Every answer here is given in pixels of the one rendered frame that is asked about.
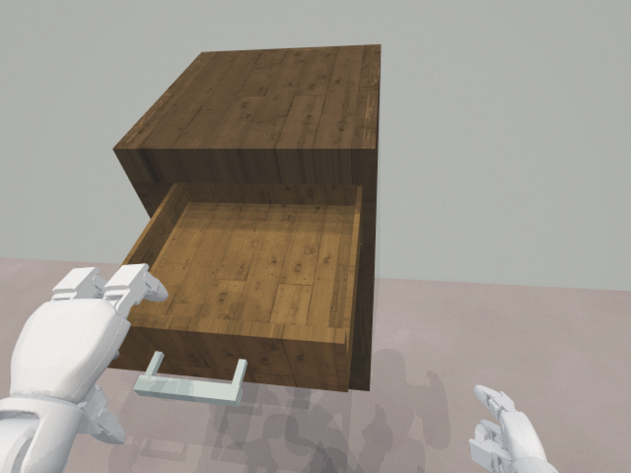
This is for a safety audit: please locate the left robot hand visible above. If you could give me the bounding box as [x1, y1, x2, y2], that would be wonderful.
[10, 263, 169, 444]

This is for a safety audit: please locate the drawer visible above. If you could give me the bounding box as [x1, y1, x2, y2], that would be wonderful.
[108, 182, 363, 392]

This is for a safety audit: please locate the right robot hand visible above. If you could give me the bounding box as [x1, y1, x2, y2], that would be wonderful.
[469, 385, 547, 473]

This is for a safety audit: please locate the cabinet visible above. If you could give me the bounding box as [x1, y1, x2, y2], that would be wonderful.
[112, 44, 382, 391]

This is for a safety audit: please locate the handle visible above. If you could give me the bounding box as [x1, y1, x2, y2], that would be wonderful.
[133, 351, 247, 407]

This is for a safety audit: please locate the robot left forearm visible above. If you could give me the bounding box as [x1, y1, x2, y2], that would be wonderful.
[0, 394, 84, 473]

